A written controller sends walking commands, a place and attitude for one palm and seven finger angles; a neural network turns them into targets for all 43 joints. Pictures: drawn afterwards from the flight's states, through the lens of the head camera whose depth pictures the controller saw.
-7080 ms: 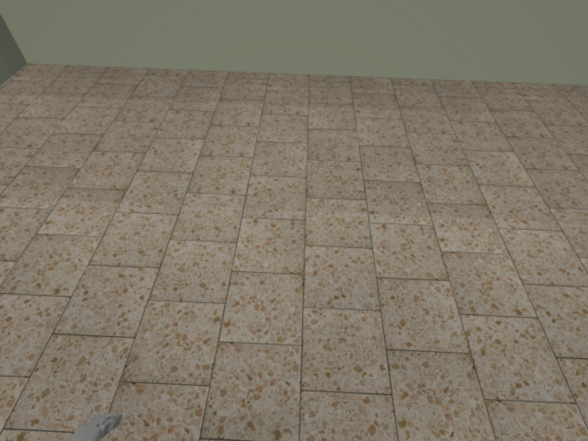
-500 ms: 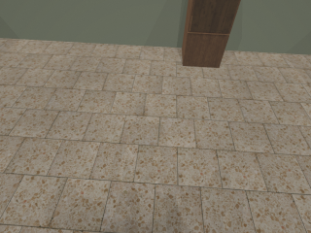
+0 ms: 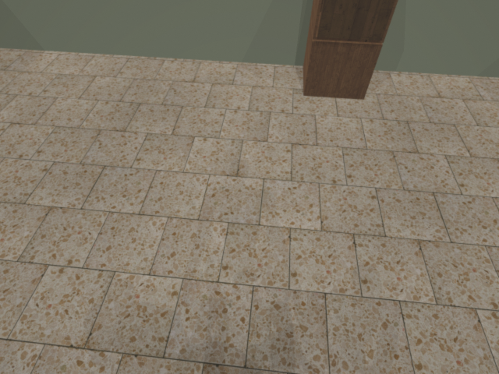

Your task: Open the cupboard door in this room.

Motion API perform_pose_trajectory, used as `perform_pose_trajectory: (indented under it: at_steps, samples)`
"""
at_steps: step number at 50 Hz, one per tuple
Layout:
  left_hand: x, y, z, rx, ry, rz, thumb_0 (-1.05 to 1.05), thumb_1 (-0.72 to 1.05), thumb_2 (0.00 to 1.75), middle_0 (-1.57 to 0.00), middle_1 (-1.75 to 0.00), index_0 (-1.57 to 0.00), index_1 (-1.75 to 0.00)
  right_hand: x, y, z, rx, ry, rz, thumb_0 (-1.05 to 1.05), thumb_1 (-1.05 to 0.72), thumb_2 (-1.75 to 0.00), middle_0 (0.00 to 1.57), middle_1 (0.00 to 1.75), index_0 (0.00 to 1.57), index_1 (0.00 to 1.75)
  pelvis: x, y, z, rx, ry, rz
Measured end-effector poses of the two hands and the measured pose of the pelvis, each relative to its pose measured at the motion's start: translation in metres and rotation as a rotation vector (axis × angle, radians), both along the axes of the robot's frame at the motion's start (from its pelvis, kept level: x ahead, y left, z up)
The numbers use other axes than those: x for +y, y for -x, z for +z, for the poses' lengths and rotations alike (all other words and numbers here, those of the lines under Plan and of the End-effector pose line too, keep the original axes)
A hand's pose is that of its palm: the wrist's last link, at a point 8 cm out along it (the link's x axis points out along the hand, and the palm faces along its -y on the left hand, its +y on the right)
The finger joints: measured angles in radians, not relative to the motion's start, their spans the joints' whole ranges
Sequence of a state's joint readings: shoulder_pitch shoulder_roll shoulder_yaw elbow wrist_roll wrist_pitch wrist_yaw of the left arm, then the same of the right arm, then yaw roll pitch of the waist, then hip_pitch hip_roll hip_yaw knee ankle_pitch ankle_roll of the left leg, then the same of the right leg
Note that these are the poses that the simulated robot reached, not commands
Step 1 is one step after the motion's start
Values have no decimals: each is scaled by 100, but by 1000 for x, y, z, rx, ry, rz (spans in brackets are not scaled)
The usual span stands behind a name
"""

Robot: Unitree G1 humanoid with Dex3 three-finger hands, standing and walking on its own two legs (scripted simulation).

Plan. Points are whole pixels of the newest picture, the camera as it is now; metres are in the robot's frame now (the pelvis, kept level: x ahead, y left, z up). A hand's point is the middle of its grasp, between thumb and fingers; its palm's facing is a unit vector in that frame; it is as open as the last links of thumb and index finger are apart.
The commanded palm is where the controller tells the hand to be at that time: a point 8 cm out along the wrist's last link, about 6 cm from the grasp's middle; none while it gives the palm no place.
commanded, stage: turn or walk to find it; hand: left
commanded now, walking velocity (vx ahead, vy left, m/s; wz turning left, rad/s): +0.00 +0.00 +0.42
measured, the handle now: out of the picture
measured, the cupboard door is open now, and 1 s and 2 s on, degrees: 0 0 0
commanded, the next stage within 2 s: stand and wait in 0.04 s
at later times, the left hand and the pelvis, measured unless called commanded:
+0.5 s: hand out of the picture +0.03 +0.17 -0.16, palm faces +0.12 -0.96 -0.24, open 7.4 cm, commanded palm none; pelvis +0.01 -0.02 +0.00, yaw +6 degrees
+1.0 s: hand out of the picture -0.03 +0.13 -0.17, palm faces +0.15 -0.97 -0.19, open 7.4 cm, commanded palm none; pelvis -0.01 -0.04 +0.00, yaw +7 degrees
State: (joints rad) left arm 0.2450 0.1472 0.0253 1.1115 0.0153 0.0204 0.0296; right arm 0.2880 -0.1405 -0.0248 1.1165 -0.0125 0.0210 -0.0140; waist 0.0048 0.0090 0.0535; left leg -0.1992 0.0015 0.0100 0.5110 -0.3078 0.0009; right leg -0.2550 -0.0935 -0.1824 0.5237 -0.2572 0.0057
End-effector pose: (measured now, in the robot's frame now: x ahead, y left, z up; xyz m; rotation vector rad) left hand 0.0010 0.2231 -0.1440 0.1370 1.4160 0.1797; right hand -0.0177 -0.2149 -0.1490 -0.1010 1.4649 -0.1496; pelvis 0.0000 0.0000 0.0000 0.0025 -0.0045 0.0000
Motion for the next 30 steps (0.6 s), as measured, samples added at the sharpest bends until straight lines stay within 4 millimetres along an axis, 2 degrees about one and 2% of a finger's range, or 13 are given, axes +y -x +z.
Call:
perform_pose_trajectory:
  at_steps: [7, 11, 14, 18, 21, 26, 30]
  samples:
    - [11, 4, -11, -33, -8, 53, 0, 91, 89, -20, -30, -20, -30, -18, -30, 0, -42, 60, 71, 1, -91, -89, 20, 29, 20, 30, 2, 5, -9, 10, 21, 63]
    - [18, -1, -15, -43, -1, 61, 0, 91, 89, -20, -30, -20, -30, -17, -49, 8, -101, 85, 98, 1, -91, -90, 20, 29, 20, 30, 5, 3, -8, 8, 10, 64]
    - [19, -9, -8, -60, -8, 61, 1, 91, 90, -20, -30, -20, -30, -15, -61, 12, -136, 83, 117, 1, -91, -90, 20, 29, 20, 30, 3, 0, -3, 11, 6, 85]
    - [12, -20, 5, -106, -25, 65, 1, 91, 90, -19, -30, -20, -30, -14, -74, 10, -150, 52, 145, 1, -91, -90, 20, 29, 20, 30, -4, -3, 2, 16, -2, 104]
    - [3, -23, 9, -132, -47, 60, 0, 91, 90, -19, -30, -20, -30, -21, -81, 1, -162, 27, 141, 1, -92, -89, 20, 29, 20, 30, -13, -5, -1, 8, -18, 103]
    - [-14, -14, 17, -114, -52, 55, 0, 91, 90, -20, -30, -20, -30, -31, -85, -2, -174, 2, 128, 1, -92, -89, 20, 29, 20, 30, -23, -10, 3, -8, -16, 104]
    - [-25, -2, 14, -84, -42, 64, 0, 91, 90, -20, -30, -20, -30, -39, -78, 0, -153, 5, 133, 1, -92, -89, 20, 29, 20, 30, -32, -9, 4, -15, -17, 101]
